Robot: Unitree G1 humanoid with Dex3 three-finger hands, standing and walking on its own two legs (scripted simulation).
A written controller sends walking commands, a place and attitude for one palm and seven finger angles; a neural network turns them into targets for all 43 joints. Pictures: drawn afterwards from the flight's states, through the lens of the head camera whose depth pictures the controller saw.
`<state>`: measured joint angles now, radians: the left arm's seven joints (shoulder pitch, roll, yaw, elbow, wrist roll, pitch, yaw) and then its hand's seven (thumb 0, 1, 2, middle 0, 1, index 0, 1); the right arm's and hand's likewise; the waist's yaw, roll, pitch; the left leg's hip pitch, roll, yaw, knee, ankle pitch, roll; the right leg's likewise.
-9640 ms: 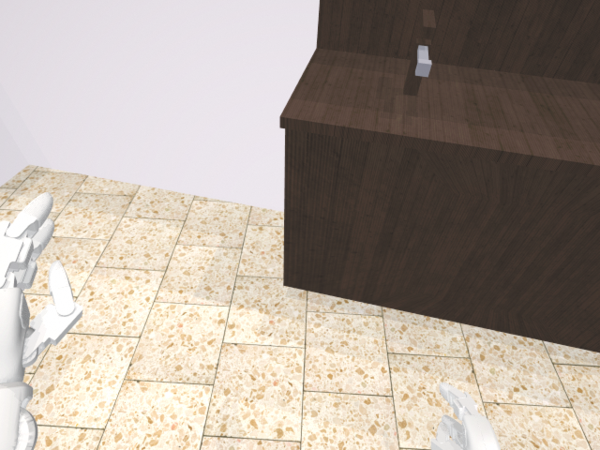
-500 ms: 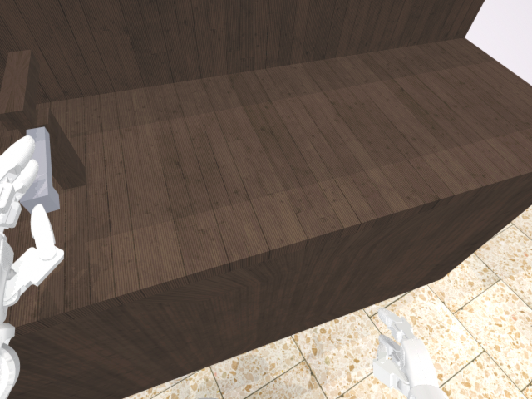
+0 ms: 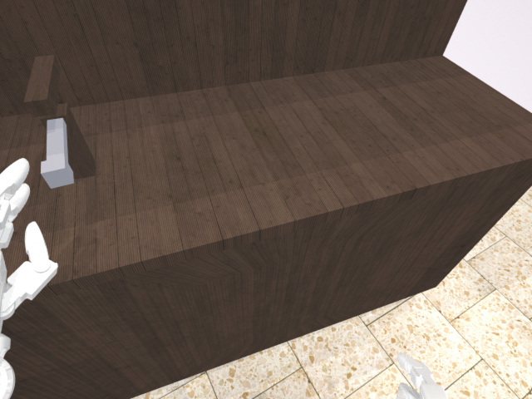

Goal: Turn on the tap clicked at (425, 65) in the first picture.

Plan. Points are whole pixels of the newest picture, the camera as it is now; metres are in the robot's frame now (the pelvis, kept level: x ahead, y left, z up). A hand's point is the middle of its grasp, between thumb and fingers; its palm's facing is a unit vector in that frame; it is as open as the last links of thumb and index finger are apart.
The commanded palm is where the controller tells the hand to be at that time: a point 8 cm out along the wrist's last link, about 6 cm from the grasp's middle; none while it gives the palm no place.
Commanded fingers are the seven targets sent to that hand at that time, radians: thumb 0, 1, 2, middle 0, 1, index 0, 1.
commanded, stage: come to a stop and stand still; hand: left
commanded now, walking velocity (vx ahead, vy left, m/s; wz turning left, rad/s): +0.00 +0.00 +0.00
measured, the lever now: (57, 172) +0.35 +0.31 +0.17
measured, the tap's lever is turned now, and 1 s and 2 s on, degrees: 4 4 8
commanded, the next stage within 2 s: look again from close up in 0.90 s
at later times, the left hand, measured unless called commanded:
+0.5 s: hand (35, 256) +0.23 +0.28 +0.16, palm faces +0.35 -0.86 -0.38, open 7.4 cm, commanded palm +0.17 +0.31 +0.19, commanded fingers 0.00 0.90 0.90 -0.20 -0.30 -0.20 -0.30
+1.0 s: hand (37, 234) +0.25 +0.29 +0.16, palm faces +0.41 -0.84 -0.36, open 7.4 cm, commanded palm +0.20 +0.32 +0.19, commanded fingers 0.00 0.90 0.90 -0.20 -0.30 -0.20 -0.30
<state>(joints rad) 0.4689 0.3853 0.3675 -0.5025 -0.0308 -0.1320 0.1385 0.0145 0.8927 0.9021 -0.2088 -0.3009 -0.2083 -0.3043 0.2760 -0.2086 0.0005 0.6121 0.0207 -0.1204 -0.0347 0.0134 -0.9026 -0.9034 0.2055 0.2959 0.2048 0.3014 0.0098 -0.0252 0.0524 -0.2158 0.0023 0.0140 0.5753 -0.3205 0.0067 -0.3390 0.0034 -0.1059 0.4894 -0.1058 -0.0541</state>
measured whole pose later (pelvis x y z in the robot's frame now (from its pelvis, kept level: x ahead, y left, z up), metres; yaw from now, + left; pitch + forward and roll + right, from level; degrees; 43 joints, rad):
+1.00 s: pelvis +0.03 +0.04 +0.01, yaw -1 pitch -1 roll -1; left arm 0.41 0.33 0.36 -0.42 -0.05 -0.18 0.12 0.01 0.89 0.90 -0.21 -0.30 -0.21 -0.30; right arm 0.14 -0.22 0.03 0.55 -0.02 -0.10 0.00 0.01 -0.90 -0.90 0.21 0.30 0.21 0.30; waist 0.04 0.00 0.06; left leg -0.15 -0.04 0.03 0.48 -0.32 0.05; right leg -0.30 -0.01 -0.05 0.43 -0.12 0.00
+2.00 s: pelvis +0.02 -0.01 +0.00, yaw +3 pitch -3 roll +0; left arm 0.21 0.37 0.29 -0.41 -0.13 0.22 0.13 0.01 0.90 0.90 -0.20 -0.30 -0.20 -0.30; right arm 0.06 -0.24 0.04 0.68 0.04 -0.08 -0.08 0.01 -0.90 -0.90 0.21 0.30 0.21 0.30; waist 0.08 0.07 0.00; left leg -0.20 0.00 -0.05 0.60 -0.35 -0.02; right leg -0.31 0.03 -0.10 0.54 -0.18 -0.05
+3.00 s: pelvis +0.03 +0.00 +0.00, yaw +4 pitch -6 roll +0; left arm 0.27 0.29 0.32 -0.72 -0.25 0.45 0.19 0.02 0.90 0.90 -0.20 -0.30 -0.20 -0.30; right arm 0.07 -0.23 0.08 0.70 0.06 -0.13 -0.09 0.01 -0.90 -0.90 0.21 0.30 0.21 0.30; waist 0.12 0.07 -0.04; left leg -0.09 -0.02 -0.06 0.54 -0.34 0.00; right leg -0.22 0.01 -0.11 0.51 -0.19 -0.06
